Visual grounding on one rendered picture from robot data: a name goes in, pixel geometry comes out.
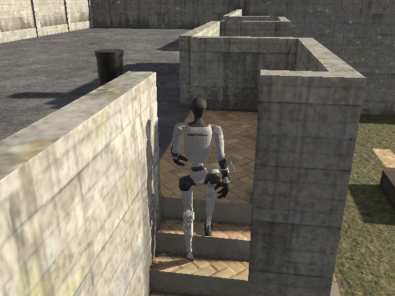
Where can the robot left upper arm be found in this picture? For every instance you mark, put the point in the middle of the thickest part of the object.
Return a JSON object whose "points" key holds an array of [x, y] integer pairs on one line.
{"points": [[177, 133]]}

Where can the robot right upper arm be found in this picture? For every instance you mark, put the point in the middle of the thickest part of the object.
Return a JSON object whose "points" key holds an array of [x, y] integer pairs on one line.
{"points": [[219, 142]]}

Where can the robot torso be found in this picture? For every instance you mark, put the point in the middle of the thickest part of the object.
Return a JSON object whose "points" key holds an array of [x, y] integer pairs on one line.
{"points": [[197, 142]]}

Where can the left robot hand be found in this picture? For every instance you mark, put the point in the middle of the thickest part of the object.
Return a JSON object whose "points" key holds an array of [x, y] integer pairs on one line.
{"points": [[181, 158]]}

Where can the right robot hand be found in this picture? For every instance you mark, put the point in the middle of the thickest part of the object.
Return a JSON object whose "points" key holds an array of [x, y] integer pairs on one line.
{"points": [[224, 190]]}

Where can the left robot forearm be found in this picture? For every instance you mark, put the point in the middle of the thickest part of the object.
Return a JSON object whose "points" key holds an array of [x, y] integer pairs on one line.
{"points": [[175, 156]]}

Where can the right robot forearm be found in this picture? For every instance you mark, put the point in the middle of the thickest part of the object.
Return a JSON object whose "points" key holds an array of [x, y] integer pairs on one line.
{"points": [[224, 169]]}

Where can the robot left shin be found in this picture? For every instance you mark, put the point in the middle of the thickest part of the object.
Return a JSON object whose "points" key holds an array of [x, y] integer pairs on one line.
{"points": [[188, 233]]}

